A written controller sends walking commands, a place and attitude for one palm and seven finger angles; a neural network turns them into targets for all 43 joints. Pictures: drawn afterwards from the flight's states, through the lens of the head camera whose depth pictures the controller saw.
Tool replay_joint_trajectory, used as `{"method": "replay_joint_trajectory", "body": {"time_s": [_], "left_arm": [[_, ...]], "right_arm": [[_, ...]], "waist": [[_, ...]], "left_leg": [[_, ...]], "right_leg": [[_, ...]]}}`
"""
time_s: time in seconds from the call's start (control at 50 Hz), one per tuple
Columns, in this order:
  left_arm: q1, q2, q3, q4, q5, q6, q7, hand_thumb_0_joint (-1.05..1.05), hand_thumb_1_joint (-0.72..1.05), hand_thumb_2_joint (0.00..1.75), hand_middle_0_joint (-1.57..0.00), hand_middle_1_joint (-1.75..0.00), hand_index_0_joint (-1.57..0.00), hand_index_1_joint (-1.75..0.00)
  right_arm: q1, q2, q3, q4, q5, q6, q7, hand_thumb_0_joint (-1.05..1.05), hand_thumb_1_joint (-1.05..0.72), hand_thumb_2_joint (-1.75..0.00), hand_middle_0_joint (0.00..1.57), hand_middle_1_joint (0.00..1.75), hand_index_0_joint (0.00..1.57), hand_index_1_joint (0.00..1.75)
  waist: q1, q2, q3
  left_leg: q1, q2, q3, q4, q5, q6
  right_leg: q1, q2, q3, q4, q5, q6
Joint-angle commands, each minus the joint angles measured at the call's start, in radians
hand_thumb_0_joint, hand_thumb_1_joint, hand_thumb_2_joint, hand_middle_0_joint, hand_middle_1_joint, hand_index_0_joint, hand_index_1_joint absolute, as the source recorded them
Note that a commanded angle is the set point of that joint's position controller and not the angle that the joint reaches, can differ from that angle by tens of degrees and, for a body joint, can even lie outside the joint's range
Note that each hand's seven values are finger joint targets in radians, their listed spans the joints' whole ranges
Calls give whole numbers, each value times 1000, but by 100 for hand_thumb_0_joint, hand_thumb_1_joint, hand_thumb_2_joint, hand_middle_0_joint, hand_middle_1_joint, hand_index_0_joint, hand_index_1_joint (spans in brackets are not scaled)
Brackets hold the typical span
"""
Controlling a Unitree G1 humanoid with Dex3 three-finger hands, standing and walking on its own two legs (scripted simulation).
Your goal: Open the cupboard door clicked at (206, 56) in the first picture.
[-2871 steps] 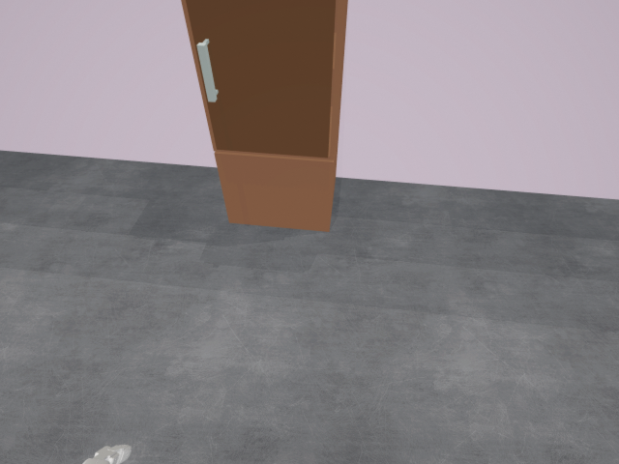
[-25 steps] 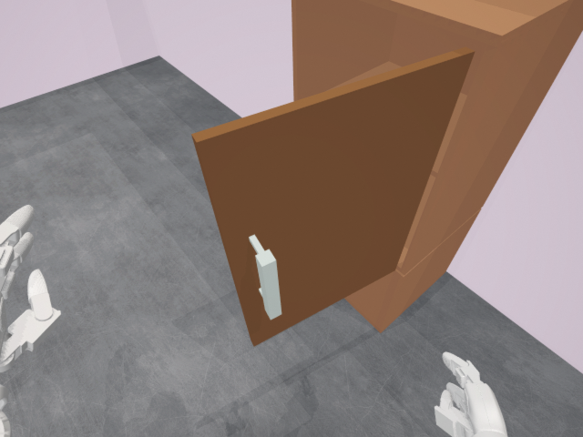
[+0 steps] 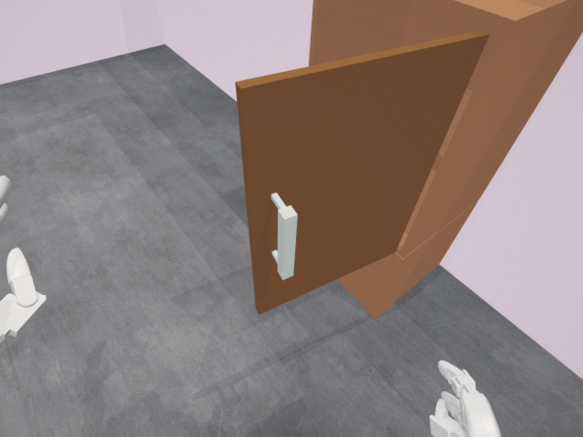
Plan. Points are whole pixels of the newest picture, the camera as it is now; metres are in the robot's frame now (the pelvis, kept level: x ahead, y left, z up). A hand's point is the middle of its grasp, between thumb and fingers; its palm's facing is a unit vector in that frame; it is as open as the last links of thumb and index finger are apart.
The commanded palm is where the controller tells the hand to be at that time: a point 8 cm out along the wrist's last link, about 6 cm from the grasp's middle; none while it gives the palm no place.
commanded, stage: step back with the hand held close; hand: left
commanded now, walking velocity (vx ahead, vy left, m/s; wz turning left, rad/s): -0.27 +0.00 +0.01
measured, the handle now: (281, 237) +0.44 +0.06 -0.02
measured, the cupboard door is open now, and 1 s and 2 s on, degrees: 79 79 79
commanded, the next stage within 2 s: stop stepping back and stand still in 0.70 s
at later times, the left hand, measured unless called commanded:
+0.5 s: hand (4, 356) +0.15 +0.26 +0.17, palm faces +0.39 -0.78 -0.49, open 7.4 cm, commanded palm +0.07 +0.31 +0.19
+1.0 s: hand out of the picture +0.08 +0.21 +0.19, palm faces +0.25 -0.82 -0.51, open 7.4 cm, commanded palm +0.02 +0.27 +0.19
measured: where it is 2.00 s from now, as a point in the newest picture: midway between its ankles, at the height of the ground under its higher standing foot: outside the picture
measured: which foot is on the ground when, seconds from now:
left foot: down 0.00-1.00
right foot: down 0.00-0.48, up 0.50-0.82, down 0.84-1.00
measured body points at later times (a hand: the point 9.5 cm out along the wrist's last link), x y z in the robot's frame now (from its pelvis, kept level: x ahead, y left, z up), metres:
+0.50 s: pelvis -0.06 +0.01 +0.00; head -0.02 +0.04 +0.44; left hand +0.12 +0.30 +0.19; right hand +0.13 -0.24 -0.07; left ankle +0.05 +0.08 -0.72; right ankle +0.04 -0.13 -0.72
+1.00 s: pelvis -0.14 -0.01 -0.01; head -0.13 +0.02 +0.44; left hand +0.06 +0.26 +0.21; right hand +0.00 -0.26 -0.08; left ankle +0.01 +0.07 -0.72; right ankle -0.31 -0.13 -0.72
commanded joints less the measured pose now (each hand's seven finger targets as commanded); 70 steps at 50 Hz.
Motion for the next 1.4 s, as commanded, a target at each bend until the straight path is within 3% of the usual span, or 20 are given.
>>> {"method": "replay_joint_trajectory", "body": {"time_s": [0.0,0.18,0.32,0.4,0.46,0.5,0.58,0.74,0.86,0.9,0.94,0.98,1.02,1.06,1.08,1.1,1.16,1.28,1.34,1.38], "left_arm": [[-112,213,123,-228,-4,-76,31,0,90,90,-20,-30,-20,-30],[18,223,199,-224,-3,-109,20,0,90,90,-20,-30,-20,-30],[-45,242,145,-239,-26,-106,14,0,90,90,-20,-30,-20,-30],[14,266,168,-268,-40,-103,29,0,90,90,-20,-30,-20,-30],[25,291,221,-332,-28,-116,24,0,90,90,-20,-30,-20,-30],[-12,285,228,-342,-16,-121,23,0,90,90,-20,-30,-20,-30],[18,224,174,-278,-51,-95,32,0,90,90,-20,-30,-20,-30],[-134,218,75,-280,-76,-90,15,0,90,90,-20,-30,-20,-30],[-29,434,283,-367,-72,-130,11,0,90,90,-20,-30,-20,-30],[68,330,240,-335,-83,-75,2,0,90,90,-20,-30,-20,-30],[100,295,226,-299,-91,-42,-4,0,90,90,-20,-30,-20,-30],[93,273,204,-207,-106,-48,-4,0,90,90,-20,-30,-20,-30],[55,314,253,-171,-91,-47,17,0,90,90,-20,-30,-20,-30],[92,314,253,-119,-79,-52,11,0,90,90,-20,-30,-20,-30],[94,285,200,-128,-76,-55,6,0,90,90,-20,-30,-20,-30],[47,285,185,-173,-83,-68,7,0,90,90,-20,-30,-20,-30],[-8,249,134,-183,-71,-72,-6,0,90,90,-20,-30,-20,-30],[-88,218,88,-147,-31,-70,24,0,90,90,-20,-30,-20,-30],[-71,265,129,-286,-36,-85,31,0,90,90,-20,-30,-20,-30],[9,258,148,-282,-34,-74,27,0,90,90,-20,-30,-20,-30]], "right_arm": [[-76,-140,-57,-144,0,-72,-8,0,-90,-90,20,30,20,30],[-111,-143,-73,-148,1,-98,0,0,-90,-90,20,30,20,30],[-87,-125,-77,-99,3,-92,12,0,-90,-90,20,30,20,30],[-96,-106,-70,-88,7,-67,11,0,-90,-90,20,30,20,30],[-147,-154,-84,-119,-5,-78,-10,0,-90,-90,20,30,20,30],[-127,-124,-88,-99,-27,-108,-8,0,-90,-90,20,30,20,30],[-124,-107,-89,-64,-10,-140,7,0,-90,-90,20,30,20,30],[-89,-103,-69,4,-25,-140,22,0,-90,-90,20,30,20,30],[-157,-70,-15,-66,-34,-117,24,0,-90,-90,20,30,20,30],[-124,-70,-37,-87,7,-102,-4,0,-90,-90,20,30,20,30],[-108,-92,-41,-88,8,-101,-10,0,-90,-90,20,30,20,30],[-104,-105,-36,-80,6,-115,-6,0,-90,-90,20,30,20,30],[-113,-119,-34,-76,-14,-104,-10,0,-90,-90,20,30,20,30],[-100,-112,-55,-72,-6,-80,-3,0,-90,-90,20,30,20,30],[-94,-100,-64,-65,9,-62,3,0,-90,-90,20,30,20,30],[-98,-133,-73,-33,-5,-62,6,0,-90,-90,20,30,20,30],[-67,-86,-49,-26,14,-99,19,0,-90,-90,20,30,20,30],[-36,-104,-56,-5,7,-176,-31,0,-90,-90,20,30,20,30],[-10,-130,-71,-53,18,-166,-13,0,-90,-90,20,30,20,30],[-11,-95,-57,-51,14,-165,5,0,-90,-90,20,30,20,30]], "waist": [[-34,-12,-45],[-8,128,-124],[-39,-107,-151],[-40,-100,-169],[-20,321,-180],[-26,275,-191],[-6,127,-180],[-13,215,-302],[6,-71,-269],[-36,-108,-290],[-47,157,-310],[-39,304,-175],[-23,257,-64],[-11,57,-42],[-11,-248,1],[-18,-219,47],[-57,-145,2],[-35,-45,-167],[-26,175,-303],[-32,216,-218]], "left_leg": [[-217,75,-152,-214,-322,2],[-511,228,-270,-395,-344,78],[-41,24,-103,-23,-127,-44],[83,7,-99,-29,-62,-54],[-245,261,-406,-457,-196,52],[-393,394,-490,-610,-392,117],[-45,295,-299,-463,-96,74],[289,249,-200,-498,144,-81],[161,44,-10,111,59,-104],[255,11,17,-48,298,-80],[423,73,-90,-136,574,-24],[180,205,-318,-458,-47,14],[-173,192,-302,-588,-360,-55],[-216,44,-93,-189,-214,-105],[-175,-46,-49,332,-92,-114],[-270,-20,-99,562,-20,-120],[-282,82,-74,381,65,-103],[162,11,49,-251,207,-28],[482,233,-177,-142,865,64],[424,218,-160,-157,930,49]], "right_leg": [[130,-55,183,-140,-294,-42],[492,77,100,254,13,1],[23,-134,348,-183,-38,-106],[-91,-144,259,-216,-141,-106],[204,113,48,278,-145,5],[303,155,105,695,-304,1],[69,103,69,535,-360,-6],[154,97,8,-134,-397,-72],[22,-270,224,-270,126,-188],[118,-105,15,-92,290,-94],[32,26,-52,82,135,1],[69,83,-31,195,-491,-12],[267,100,-75,108,-523,-55],[251,-20,62,-225,-528,-111],[-45,-331,473,-483,-687,-183],[-123,-400,490,-508,-568,-175],[65,-237,195,-349,-227,-139],[276,-154,82,-15,513,-50],[41,-11,1,197,-51,21],[19,23,-29,82,-210,-3]]}}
